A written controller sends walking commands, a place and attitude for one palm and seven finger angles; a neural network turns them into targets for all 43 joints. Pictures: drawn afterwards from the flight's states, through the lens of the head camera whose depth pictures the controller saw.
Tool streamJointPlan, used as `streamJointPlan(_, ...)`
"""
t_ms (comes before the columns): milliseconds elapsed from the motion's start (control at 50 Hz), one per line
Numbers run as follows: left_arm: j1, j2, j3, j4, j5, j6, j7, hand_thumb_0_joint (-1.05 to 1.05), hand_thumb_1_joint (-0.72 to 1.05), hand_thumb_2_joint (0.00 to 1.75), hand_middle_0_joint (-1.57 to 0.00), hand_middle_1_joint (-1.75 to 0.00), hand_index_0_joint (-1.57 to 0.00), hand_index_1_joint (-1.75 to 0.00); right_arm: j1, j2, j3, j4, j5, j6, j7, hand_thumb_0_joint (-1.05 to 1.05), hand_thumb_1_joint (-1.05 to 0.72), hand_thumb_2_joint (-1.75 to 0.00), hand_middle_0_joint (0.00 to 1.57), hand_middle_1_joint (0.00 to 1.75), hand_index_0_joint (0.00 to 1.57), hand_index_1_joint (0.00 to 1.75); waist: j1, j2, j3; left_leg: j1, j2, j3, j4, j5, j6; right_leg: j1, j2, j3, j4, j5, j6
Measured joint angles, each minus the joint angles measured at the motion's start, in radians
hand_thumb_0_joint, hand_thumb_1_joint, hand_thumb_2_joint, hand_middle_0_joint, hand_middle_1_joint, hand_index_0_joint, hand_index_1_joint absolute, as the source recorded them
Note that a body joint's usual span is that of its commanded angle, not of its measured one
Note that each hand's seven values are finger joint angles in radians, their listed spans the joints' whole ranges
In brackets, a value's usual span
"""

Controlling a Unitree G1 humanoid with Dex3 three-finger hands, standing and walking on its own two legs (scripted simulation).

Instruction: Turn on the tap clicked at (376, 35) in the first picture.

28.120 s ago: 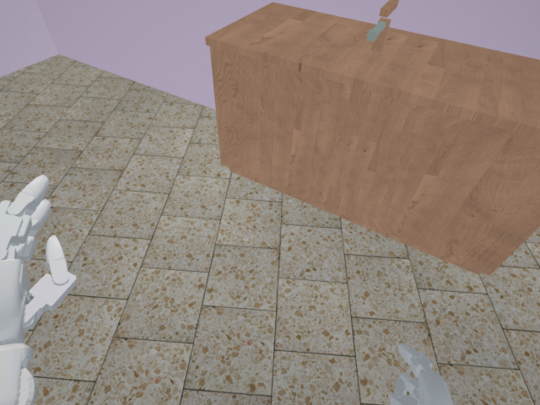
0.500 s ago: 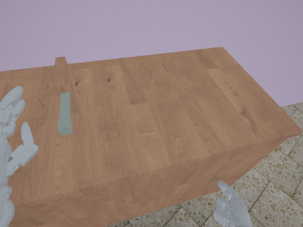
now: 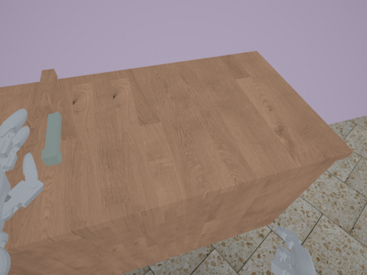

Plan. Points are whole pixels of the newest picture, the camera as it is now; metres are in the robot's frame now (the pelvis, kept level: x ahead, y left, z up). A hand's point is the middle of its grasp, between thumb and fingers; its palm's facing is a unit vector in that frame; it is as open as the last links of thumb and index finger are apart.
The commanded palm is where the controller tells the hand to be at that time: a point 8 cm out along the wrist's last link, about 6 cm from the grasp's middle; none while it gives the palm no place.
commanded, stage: shuffle to correct the standing spot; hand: left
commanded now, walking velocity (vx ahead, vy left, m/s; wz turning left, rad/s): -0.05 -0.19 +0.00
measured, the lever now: (51, 156) +0.32 +0.30 +0.08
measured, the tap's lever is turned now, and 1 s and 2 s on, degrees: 0 0 0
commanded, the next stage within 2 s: none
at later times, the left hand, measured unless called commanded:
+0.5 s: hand (36, 184) +0.22 +0.24 +0.16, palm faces +0.31 -0.86 -0.41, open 7.4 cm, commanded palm +0.16 +0.28 +0.18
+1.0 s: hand (34, 184) +0.22 +0.24 +0.16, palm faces +0.32 -0.85 -0.41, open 7.4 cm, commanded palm +0.16 +0.28 +0.18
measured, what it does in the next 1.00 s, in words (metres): stands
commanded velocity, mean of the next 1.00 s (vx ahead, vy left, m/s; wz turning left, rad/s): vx -0.06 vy -0.19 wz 0.00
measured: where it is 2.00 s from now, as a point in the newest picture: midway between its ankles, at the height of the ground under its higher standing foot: outside the picture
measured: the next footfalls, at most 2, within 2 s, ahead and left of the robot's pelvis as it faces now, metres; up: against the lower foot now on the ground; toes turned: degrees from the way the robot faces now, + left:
none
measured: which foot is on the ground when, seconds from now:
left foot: down 0.00-1.00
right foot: down 0.00-1.00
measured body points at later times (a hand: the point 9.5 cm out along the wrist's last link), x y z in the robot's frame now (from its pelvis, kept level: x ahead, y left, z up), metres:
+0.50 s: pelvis +0.00 +0.00 +0.00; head +0.04 +0.02 +0.45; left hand +0.20 +0.29 +0.18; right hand +0.18 -0.23 -0.08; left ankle +0.03 +0.14 -0.73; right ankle -0.01 -0.07 -0.73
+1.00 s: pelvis +0.00 +0.00 +0.00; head +0.04 +0.01 +0.45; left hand +0.20 +0.29 +0.19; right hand +0.17 -0.23 -0.08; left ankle +0.03 +0.14 -0.73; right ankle -0.01 -0.07 -0.73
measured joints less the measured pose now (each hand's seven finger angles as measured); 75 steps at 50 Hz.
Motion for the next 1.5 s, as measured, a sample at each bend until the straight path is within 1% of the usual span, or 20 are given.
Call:
streamJointPlan(160, -0.005, 0.011, 0.009, -0.012, -0.001, 0.005, -0.003, 0.01, 0.89, 0.90, -0.21, -0.30, -0.21, -0.30, -0.004, 0.012, 0.006, -0.002, -0.004, 0.005, 0.002, 0.01, -0.90, -0.90, 0.20, 0.30, 0.20, 0.30, 0.002, -0.014, 0.012, 0.008, -0.001, 0.001, -0.004, -0.002, -0.006, 0.003, -0.002, 0.001, 0.006, -0.009, 0.003)
streamJointPlan(300, 0.000, 0.026, 0.017, -0.027, 0.000, 0.002, -0.010, 0.01, 0.89, 0.90, -0.21, -0.30, -0.21, -0.30, -0.016, 0.022, 0.014, -0.019, -0.004, 0.005, 0.008, 0.01, -0.90, -0.90, 0.20, 0.30, 0.20, 0.30, 0.005, -0.011, 0.023, 0.002, 0.002, -0.003, -0.003, 0.000, -0.007, 0.003, 0.002, -0.003, -0.005, 0.000, 0.001)
streamJointPlan(580, -0.003, 0.017, 0.011, -0.029, 0.000, 0.009, -0.001, 0.01, 0.89, 0.90, -0.21, -0.30, -0.21, -0.30, -0.011, 0.021, 0.015, -0.015, -0.004, 0.007, 0.006, 0.01, -0.90, -0.90, 0.20, 0.30, 0.20, 0.30, 0.010, -0.011, 0.020, 0.001, -0.007, -0.005, -0.001, -0.003, 0.000, 0.005, -0.007, -0.006, -0.001, -0.006, 0.007)
streamJointPlan(820, 0.012, 0.022, 0.011, -0.034, -0.003, 0.010, 0.000, 0.01, 0.89, 0.90, -0.21, -0.30, -0.21, -0.30, -0.007, 0.021, 0.016, -0.019, -0.001, 0.009, 0.010, 0.01, -0.90, -0.90, 0.20, 0.30, 0.20, 0.30, 0.000, -0.007, 0.019, -0.001, -0.005, -0.008, 0.004, -0.004, -0.001, 0.006, -0.005, -0.009, -0.004, -0.003, 0.004)
streamJointPlan(1500, 0.017, 0.016, 0.008, -0.029, -0.008, 0.016, 0.012, 0.01, 0.89, 0.90, -0.21, -0.30, -0.21, -0.30, 0.001, 0.012, 0.011, -0.010, 0.004, 0.012, 0.011, 0.01, -0.90, -0.90, 0.20, 0.30, 0.20, 0.30, -0.004, -0.001, 0.013, -0.005, -0.003, -0.019, 0.021, -0.011, -0.007, 0.002, -0.002, -0.020, 0.019, -0.017, -0.005)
